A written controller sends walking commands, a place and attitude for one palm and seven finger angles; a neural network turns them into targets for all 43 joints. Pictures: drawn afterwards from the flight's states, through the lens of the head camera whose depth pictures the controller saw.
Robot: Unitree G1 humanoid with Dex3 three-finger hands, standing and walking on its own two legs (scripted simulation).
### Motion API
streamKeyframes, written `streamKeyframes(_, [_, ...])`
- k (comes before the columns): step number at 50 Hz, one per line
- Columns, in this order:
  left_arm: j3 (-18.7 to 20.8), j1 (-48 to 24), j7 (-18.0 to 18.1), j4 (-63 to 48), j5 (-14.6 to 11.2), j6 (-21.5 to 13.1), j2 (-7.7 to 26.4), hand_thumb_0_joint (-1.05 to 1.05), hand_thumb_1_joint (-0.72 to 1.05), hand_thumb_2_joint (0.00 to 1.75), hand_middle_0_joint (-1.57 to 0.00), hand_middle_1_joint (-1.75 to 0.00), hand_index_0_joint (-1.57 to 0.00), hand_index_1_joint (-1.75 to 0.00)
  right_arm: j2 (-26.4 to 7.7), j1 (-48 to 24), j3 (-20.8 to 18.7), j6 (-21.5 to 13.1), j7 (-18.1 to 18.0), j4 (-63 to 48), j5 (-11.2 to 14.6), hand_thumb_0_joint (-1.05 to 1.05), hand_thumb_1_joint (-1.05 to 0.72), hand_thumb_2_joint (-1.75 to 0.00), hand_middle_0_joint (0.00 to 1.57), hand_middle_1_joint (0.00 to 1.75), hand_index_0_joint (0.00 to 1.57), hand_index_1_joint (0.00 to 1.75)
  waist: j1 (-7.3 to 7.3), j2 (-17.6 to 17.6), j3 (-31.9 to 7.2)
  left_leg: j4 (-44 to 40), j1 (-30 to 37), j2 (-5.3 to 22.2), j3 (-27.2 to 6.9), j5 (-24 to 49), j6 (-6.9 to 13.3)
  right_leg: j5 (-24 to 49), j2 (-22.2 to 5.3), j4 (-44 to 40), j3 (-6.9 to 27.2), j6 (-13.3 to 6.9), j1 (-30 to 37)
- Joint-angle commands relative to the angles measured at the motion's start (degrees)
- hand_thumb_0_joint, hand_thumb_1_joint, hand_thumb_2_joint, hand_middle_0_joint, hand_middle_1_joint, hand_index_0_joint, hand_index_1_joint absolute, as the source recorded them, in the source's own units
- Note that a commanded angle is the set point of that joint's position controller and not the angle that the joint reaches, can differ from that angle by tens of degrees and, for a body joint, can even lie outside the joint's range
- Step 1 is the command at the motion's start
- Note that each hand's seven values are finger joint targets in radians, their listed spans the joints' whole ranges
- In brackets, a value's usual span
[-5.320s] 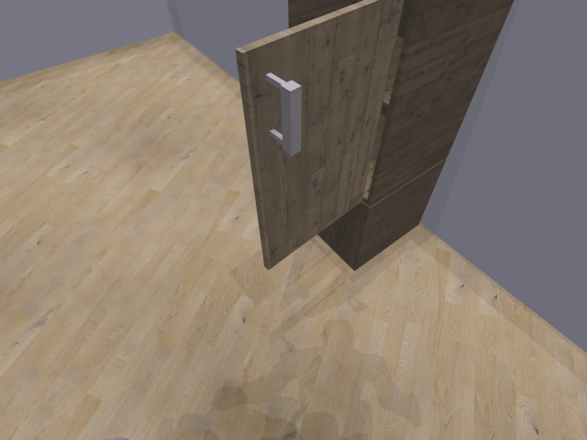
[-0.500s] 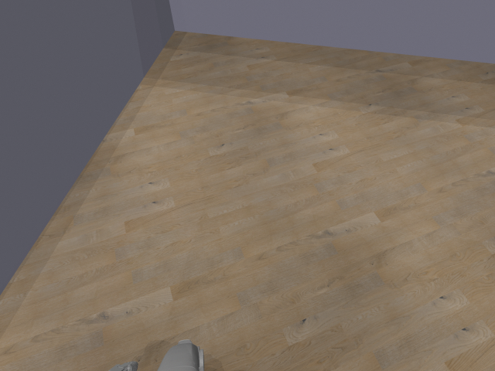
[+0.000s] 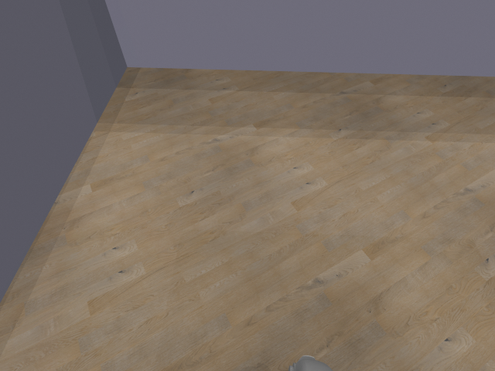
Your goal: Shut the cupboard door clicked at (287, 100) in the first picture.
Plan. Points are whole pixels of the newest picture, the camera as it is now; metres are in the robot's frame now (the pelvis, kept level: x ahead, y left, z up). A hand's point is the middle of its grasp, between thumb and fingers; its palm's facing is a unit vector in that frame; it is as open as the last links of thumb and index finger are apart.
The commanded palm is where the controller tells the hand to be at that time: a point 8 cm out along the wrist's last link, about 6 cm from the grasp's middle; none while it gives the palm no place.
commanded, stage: walk to a spot facing it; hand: left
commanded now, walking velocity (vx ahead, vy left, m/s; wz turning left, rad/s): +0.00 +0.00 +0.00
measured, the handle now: out of the picture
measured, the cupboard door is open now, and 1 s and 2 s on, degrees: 94 94 94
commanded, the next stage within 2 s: none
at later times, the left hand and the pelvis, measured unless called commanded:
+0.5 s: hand (160, 333) +0.22 +0.19 -0.20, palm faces +0.21 -0.96 -0.19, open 7.2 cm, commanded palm none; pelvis +0.17 -0.01 -0.03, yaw +12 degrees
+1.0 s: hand (178, 354) +0.18 +0.14 -0.17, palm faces +0.51 -0.82 -0.26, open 7.3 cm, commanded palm none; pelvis +0.23 -0.06 +0.00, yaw +32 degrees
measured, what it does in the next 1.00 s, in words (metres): walks ahead, turning left: right foot, then left foot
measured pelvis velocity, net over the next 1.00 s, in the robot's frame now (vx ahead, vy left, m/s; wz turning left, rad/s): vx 0.23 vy -0.06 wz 0.55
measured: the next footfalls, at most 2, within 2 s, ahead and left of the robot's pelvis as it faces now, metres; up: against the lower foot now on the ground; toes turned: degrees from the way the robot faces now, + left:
right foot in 0.08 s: +0.15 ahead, -0.13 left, +0.00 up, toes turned -8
left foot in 0.42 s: +0.25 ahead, +0.10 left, +0.00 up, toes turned +18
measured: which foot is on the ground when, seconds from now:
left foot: down 0.00-0.06, up 0.08-0.40, down 0.42-0.76, up 0.78-1.00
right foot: up 0.00-0.06, down 0.08-0.42, up 0.44-0.74, down 0.76-1.00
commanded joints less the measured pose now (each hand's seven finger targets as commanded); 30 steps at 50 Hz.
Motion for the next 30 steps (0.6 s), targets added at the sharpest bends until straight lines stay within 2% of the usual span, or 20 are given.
streamKeyframes(1, [0.71, 2.26, 0.05, -2.31, 0.17, -1.91, 3.65, 0.0, 0.9, 0.9, -0.2, -0.3, -0.2, -0.3, -7.66, 2.19, -0.99, -0.22, -0.17, -1.75, 0.39, 0.0, -0.9, -0.9, 0.2, 0.3, 0.2, 0.3, 2.57, 4.68, -1.32, 2.17, -5.48, 10.99, -2.7, 12.99, 4.62, 1.75, 4.49, -9.83, -4.07, -1.48, 15.88])
streamKeyframes(2, [1.25, 10.09, 0.67, 0.51, 0.19, -2.81, 6.62, 0.0, 0.9, 0.9, -0.2, -0.3, -0.2, -0.3, -6.27, 1.92, -0.42, -0.38, 0.03, -1.5, 1.13, 0.0, -0.9, -0.9, 0.2, 0.3, 0.2, 0.3, 6.04, -0.36, -5.08, 13.93, -12.58, 7.48, -0.32, 16.6, 2.6, 2.57, 1.45, -12.78, 1.35, -3.74, 29.75])
streamKeyframes(3, [2.79, 18.64, 1.83, 3.14, 0.31, -3.7, 13.25, 0.0, 0.9, 0.9, -0.2, -0.3, -0.2, -0.3, -2.56, 2.94, 0.46, -0.75, 0.34, -2.7, 2.09, 0.0, -0.9, -0.9, 0.2, 0.3, 0.2, 0.3, 8.72, -16.04, -11.35, 30.83, -26.58, 0.24, 2.66, 0.81, -0.17, 7.01, -14.52, -18.02, 21.41, -9.55, 43.68])
streamKeyframes(4, [2.7, 20.07, 2.39, 3.43, -1.14, -3.43, 15.16, 0.0, 0.9, 0.9, -0.2, -0.3, -0.2, -0.3, -3.79, 0.73, 0.01, -0.17, 0.09, -4.13, 2.26, 0.0, -0.9, -0.9, 0.2, 0.3, 0.2, 0.3, 8.59, -14.9, -11.52, 42.76, -29.49, -1.22, -4.88, -20.7, -0.32, 14.32, -22.46, -23.93, 28.16, -14.33, 40.94])
streamKeyframes(5, [2.09, 15.67, 3.17, 2.98, -1.08, -3.43, 13.23, 0.0, 0.9, 0.9, -0.2, -0.3, -0.2, -0.3, -2.94, -1.44, -0.04, 0.07, -0.37, -3.31, 2.06, 0.0, -0.9, -0.9, 0.2, 0.3, 0.2, 0.3, 7.25, -11.52, -9.51, 47.32, -31.7, 1.12, -10.52, -17.58, -0.28, 18.56, -20.92, -22.83, 23.77, -14.04, 36.54])
streamKeyframes(7, [0.35, 7.86, 3.77, 1.09, -1.05, -3.46, 8.19, 0.0, 0.9, 0.9, -0.2, -0.3, -0.2, -0.3, -2.02, -1.26, 0.16, 0.93, -0.68, -1.98, 1.88, 0.0, -0.9, -0.9, 0.2, 0.3, 0.2, 0.3, 3.28, -8.9, -6.14, 45.28, -28.96, 3.72, -13.0, -11.51, -0.98, 26.3, -18.29, -22.94, 12.25, -10.95, 27.33])
streamKeyframes(8, [-0.28, 5.53, 3.79, 0.71, -0.93, -3.65, 6.62, 0.0, 0.9, 0.9, -0.2, -0.3, -0.2, -0.3, -0.57, 0.16, 0.5, 1.51, -0.55, -1.02, 1.7, 0.0, -0.9, -0.9, 0.2, 0.3, 0.2, 0.3, 1.58, -7.35, -5.6, 41.86, -25.73, 3.61, -12.25, -9.55, -1.23, 28.91, -16.65, -23.41, 7.13, -9.45, 23.21])
streamKeyframes(10, [-0.59, 1.71, 3.75, -0.13, -0.79, -3.54, 6.21, 0.0, 0.9, 0.9, -0.2, -0.3, -0.2, -0.3, 1.23, 2.93, 0.76, 2.53, 0.0, 0.11, 1.71, 0.0, -0.9, -0.9, 0.2, 0.3, 0.2, 0.3, -0.83, -9.03, -3.55, 34.96, -21.43, 2.64, -9.53, -5.8, -1.53, 28.4, -14.45, -24.03, -0.39, -7.67, 18.0])
streamKeyframes(12, [-0.51, 0.84, 3.72, -0.46, -0.97, -3.36, 6.23, 0.0, 0.9, 0.9, -0.2, -0.3, -0.2, -0.3, 1.84, 2.65, 0.91, 3.07, 0.46, -0.03, 1.63, 0.0, -0.9, -0.9, 0.2, 0.3, 0.2, 0.3, -1.05, -8.57, -2.37, 29.79, -20.89, 1.37, -6.9, -2.71, -1.87, 28.66, -13.12, -23.31, -3.58, -6.45, 18.15])
streamKeyframes(16, [0.69, 0.81, 4.11, -1.37, -0.88, -2.51, 7.64, 0.0, 0.9, 0.9, -0.2, -0.3, -0.2, -0.3, 0.98, -1.34, 0.49, 3.22, 1.18, -3.17, 1.41, 0.0, -0.9, -0.9, 0.2, 0.3, 0.2, 0.3, -0.12, -7.96, -2.9, 19.09, -19.26, 0.07, -5.01, 0.98, -1.06, 26.69, -13.66, -17.94, -5.79, -4.91, 21.38])
streamKeyframes(18, [0.96, 0.27, 4.14, -2.3, -1.17, -1.94, 8.33, 0.0, 0.9, 0.9, -0.2, -0.3, -0.2, -0.3, -1.47, 0.25, -0.03, 3.14, 1.35, -3.67, 1.07, 0.0, -0.9, -0.9, 0.2, 0.3, 0.2, 0.3, -1.67, -5.5, -4.53, 12.07, -12.69, -1.31, -4.5, 7.23, -0.26, 23.44, -12.75, -10.83, -7.39, -2.7, 20.26])
streamKeyframes(19, [0.96, 0.52, 4.1, -2.95, -1.18, -1.5, 7.52, 0.0, 0.9, 0.9, -0.2, -0.3, -0.2, -0.3, -4.34, 3.67, -0.92, 2.94, 1.26, -3.32, 0.82, 0.0, -0.9, -0.9, 0.2, 0.3, 0.2, 0.3, -3.15, 1.53, -7.18, 8.31, -5.89, 1.13, -9.48, 19.14, 1.59, 15.93, -10.48, -1.78, -8.36, -0.43, 16.12])
streamKeyframes(20, [0.7, 2.2, 4.03, -4.78, -1.96, -0.9, 4.86, 0.0, 0.9, 0.9, -0.2, -0.3, -0.2, -0.3, -10.67, 6.2, -2.26, 2.59, 0.68, -4.16, 0.1, 0.0, -0.9, -0.9, 0.2, 0.3, 0.2, 0.3, -3.95, 17.26, -8.95, 4.39, 0.61, 14.46, -29.2, 38.27, 9.68, -10.03, -2.7, 11.65, -9.66, 3.99, 4.03])
streamKeyframes(21, [0.08, -0.33, 4.32, -7.19, -1.6, -0.35, 5.02, 0.0, 0.9, 0.9, -0.2, -0.3, -0.2, -0.3, -13.9, 7.57, -2.86, 3.02, -0.13, -4.19, 0.31, 0.0, -0.9, -0.9, 0.2, 0.3, 0.2, 0.3, -5.57, 16.59, -10.74, -0.03, -0.52, 21.04, -38.46, 36.99, 15.27, -30.21, 1.67, 23.72, -1.8, 3.84, 1.61])
streamKeyframes(22, [0.43, -2.96, 4.31, -8.04, -1.06, 0.39, 5.16, 0.0, 0.9, 0.9, -0.2, -0.3, -0.2, -0.3, -14.01, 5.09, -3.01, 2.91, -0.6, -4.84, 0.41, 0.0, -0.9, -0.9, 0.2, 0.3, 0.2, 0.3, -4.44, 11.22, -10.2, -2.03, -3.12, 20.01, -39.51, 23.16, 14.76, -26.24, 1.51, 29.46, 2.73, 3.41, -2.19])
streamKeyframes(23, [0.58, -4.44, 4.14, -7.93, -0.86, 0.51, 4.51, 0.0, 0.9, 0.9, -0.2, -0.3, -0.2, -0.3, -13.41, 2.22, -3.02, 2.83, -0.89, -5.8, 0.49, 0.0, -0.9, -0.9, 0.2, 0.3, 0.2, 0.3, -3.39, 13.26, -8.89, -3.11, -5.58, 18.12, -39.42, 16.01, 13.45, -21.01, 0.55, 32.0, 5.12, 3.6, -5.51])
streamKeyframes(24, [0.64, -5.2, 3.75, -7.84, -0.76, 0.5, 5.17, 0.0, 0.9, 0.9, -0.2, -0.3, -0.2, -0.3, -11.5, -0.9, -2.63, 2.71, -0.97, -7.1, 0.66, 0.0, -0.9, -0.9, 0.2, 0.3, 0.2, 0.3, -2.45, 11.45, -6.17, -3.61, -9.02, 16.18, -35.49, 12.81, 12.06, -16.27, -0.69, 31.61, 6.19, 3.91, -5.8])
streamKeyframes(25, [0.78, -3.99, 3.43, -7.26, -0.65, 0.57, 4.9, 0.0, 0.9, 0.9, -0.2, -0.3, -0.2, -0.3, -10.47, -3.01, -2.29, 2.39, -1.09, -7.61, 0.53, 0.0, -0.9, -0.9, 0.2, 0.3, 0.2, 0.3, -1.2, 9.0, -6.36, -3.0, -8.83, 13.55, -31.03, 15.19, 10.53, -12.93, -0.49, 29.39, 6.14, 4.19, -5.05])
streamKeyframes(27, [0.63, -2.57, 3.27, -6.88, -0.99, 0.85, 4.35, 0.0, 0.9, 0.9, -0.2, -0.3, -0.2, -0.3, -11.06, -4.37, -2.33, 2.11, -1.11, -8.34, 0.61, 0.0, -0.9, -0.9, 0.2, 0.3, 0.2, 0.3, -0.67, 7.18, -8.18, -1.51, -7.49, 11.54, -26.71, 20.45, 9.85, -12.75, 0.39, 22.12, 5.34, 4.41, -1.96])
streamKeyframes(30, [0.42, -2.44, 3.29, -7.72, -1.0, 1.26, 4.35, 0.0, 0.9, 0.9, -0.2, -0.3, -0.2, -0.3, -12.4, -5.73, -3.09, 2.89, -0.7, -9.28, 0.53, 0.0, -0.9, -0.9, 0.2, 0.3, 0.2, 0.3, -1.03, 6.86, -9.22, -1.53, -7.89, 10.28, -26.55, 15.14, 9.93, -13.67, 2.25, 11.95, 3.99, 4.24, 2.52])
